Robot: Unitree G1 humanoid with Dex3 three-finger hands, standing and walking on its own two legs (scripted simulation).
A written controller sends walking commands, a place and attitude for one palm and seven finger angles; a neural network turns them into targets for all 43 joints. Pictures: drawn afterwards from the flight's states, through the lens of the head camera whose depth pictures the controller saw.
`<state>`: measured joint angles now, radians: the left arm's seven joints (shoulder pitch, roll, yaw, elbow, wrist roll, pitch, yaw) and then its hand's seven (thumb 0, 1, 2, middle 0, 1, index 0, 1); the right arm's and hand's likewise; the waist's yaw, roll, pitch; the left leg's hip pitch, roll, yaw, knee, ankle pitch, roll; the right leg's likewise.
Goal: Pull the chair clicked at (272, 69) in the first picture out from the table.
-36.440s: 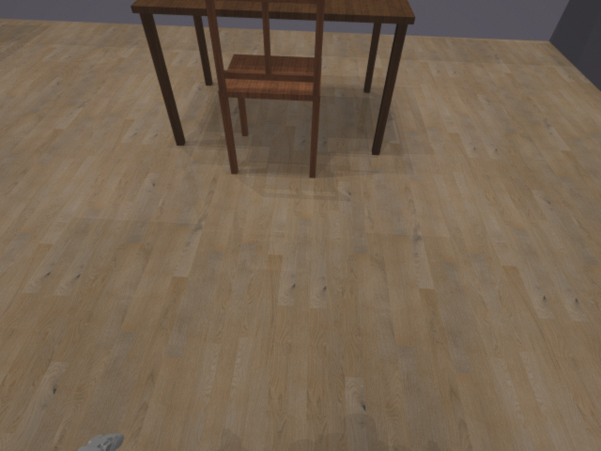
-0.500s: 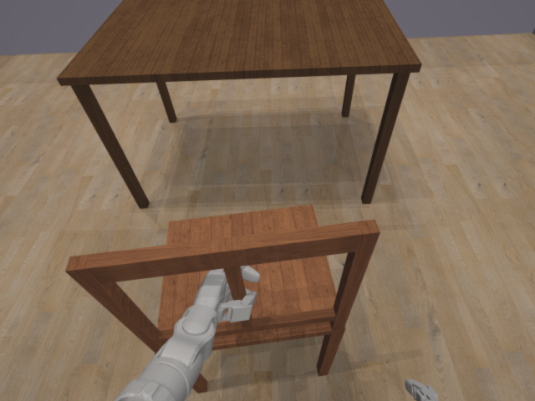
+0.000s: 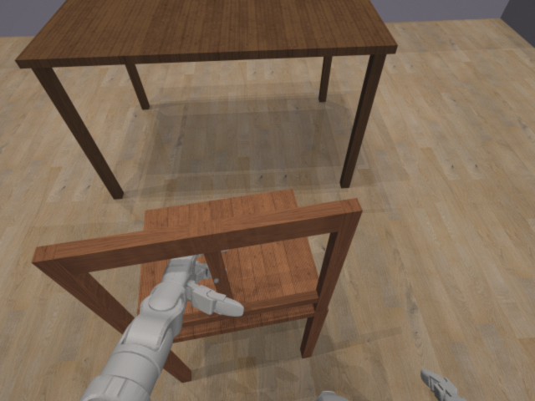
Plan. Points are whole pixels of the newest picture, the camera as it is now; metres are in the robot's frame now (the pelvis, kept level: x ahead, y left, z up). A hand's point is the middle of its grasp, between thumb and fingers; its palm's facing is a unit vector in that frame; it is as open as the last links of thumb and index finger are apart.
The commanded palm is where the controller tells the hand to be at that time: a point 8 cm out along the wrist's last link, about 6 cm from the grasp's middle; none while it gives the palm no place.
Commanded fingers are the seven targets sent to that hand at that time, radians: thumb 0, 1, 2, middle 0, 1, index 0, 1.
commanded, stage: open the thumb and straighten the fingers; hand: left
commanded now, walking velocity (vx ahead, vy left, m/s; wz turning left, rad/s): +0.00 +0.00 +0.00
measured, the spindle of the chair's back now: (222, 283) +0.33 +0.08 -0.07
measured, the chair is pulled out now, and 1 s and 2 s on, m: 0.56 0.56 0.56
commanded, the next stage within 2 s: draw the fingers out of the gap in 0.28 s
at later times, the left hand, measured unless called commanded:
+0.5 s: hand (208, 285) +0.31 +0.10 -0.04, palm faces -0.15 -0.98 -0.11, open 17.4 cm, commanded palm +0.28 +0.15 -0.01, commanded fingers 0.00 -0.55 0.20 0.00 0.00 0.00 0.00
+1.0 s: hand (204, 347) +0.22 +0.09 -0.04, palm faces -0.16 -0.98 -0.11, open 17.5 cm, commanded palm +0.20 +0.14 -0.01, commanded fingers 0.00 -0.55 0.20 0.00 0.00 0.00 0.00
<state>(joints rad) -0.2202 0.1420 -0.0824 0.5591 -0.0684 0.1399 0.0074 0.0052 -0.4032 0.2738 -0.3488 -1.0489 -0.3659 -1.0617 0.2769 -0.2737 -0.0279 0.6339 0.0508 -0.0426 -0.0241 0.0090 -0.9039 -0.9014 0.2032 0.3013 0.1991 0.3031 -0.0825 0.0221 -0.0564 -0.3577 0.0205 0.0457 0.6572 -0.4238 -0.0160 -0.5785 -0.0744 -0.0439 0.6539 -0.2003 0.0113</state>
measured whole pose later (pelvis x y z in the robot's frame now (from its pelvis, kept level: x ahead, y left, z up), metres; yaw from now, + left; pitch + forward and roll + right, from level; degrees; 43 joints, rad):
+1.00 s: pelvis +0.01 +0.00 -0.02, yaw +3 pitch +7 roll +0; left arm 0.28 0.16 -0.19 0.00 -0.02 0.23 -0.03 -0.01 -0.54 0.21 0.00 0.00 -0.01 0.00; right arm 0.22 -0.24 0.02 0.49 0.04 -0.11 -0.04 0.01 -0.90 -0.90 0.21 0.30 0.20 0.30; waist -0.03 0.04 -0.08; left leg -0.42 0.02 -0.02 0.82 -0.52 -0.02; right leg -0.62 -0.10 -0.09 0.81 -0.31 0.01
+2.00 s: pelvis +0.01 -0.01 -0.01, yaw +4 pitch +1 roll -1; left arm 0.64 0.28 0.08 -0.41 -0.07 0.01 0.15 -0.01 -0.23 0.36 -0.05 -0.06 -0.05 -0.07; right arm 0.22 -0.24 -0.01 0.55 0.05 -0.15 -0.11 0.01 -0.90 -0.90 0.20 0.30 0.20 0.30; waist 0.03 0.06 -0.04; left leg -0.27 0.03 -0.03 0.75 -0.50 -0.03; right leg -0.46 -0.08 -0.12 0.73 -0.29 0.01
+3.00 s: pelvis +0.03 +0.01 +0.02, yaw +2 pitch -4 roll -1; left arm 0.46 0.33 0.35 -0.42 -0.08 -0.05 0.16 0.02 0.89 0.90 -0.21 -0.30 -0.21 -0.30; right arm 0.18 -0.22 -0.01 0.65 0.03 -0.14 -0.06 0.01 -0.90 -0.90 0.21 0.30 0.20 0.30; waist 0.08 0.08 0.02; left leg -0.01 0.03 0.00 0.44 -0.37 -0.01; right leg -0.21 -0.07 -0.10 0.45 -0.18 0.03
